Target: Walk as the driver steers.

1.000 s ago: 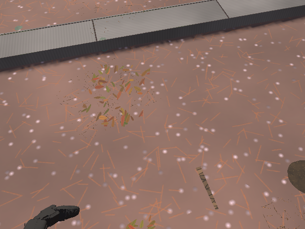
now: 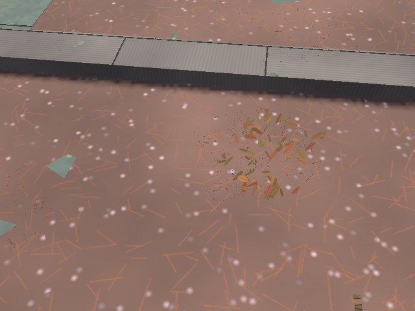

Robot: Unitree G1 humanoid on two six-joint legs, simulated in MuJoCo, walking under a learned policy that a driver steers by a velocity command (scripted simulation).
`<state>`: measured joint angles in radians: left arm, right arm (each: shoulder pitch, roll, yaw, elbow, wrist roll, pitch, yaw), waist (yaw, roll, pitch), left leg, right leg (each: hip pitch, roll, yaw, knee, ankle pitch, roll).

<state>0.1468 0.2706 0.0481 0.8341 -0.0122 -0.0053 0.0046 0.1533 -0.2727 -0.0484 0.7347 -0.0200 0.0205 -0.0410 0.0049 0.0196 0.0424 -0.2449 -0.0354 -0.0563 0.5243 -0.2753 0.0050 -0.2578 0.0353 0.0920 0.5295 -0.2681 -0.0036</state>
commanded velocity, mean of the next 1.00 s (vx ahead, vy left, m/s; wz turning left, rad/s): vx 0.37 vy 0.00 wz -0.09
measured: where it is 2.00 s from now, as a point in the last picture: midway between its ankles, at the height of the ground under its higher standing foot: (268, 204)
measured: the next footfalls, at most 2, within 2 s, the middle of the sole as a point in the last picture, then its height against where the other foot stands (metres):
right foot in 0.46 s outside the picture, level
left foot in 1.00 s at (259, 296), level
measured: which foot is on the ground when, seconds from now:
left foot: down 0.00-0.46, up 0.48-0.98, down 1.00-1.00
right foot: down 0.00-0.10, up 0.12-0.44, down 0.46-0.98, up 1.00-1.00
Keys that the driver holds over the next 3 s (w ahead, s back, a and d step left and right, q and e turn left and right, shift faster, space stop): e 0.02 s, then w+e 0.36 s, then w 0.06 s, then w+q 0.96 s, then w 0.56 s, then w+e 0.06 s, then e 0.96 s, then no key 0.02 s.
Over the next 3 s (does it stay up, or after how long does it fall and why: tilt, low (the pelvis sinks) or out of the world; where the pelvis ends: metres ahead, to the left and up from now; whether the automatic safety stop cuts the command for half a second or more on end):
stays up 1.10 -0.08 0.01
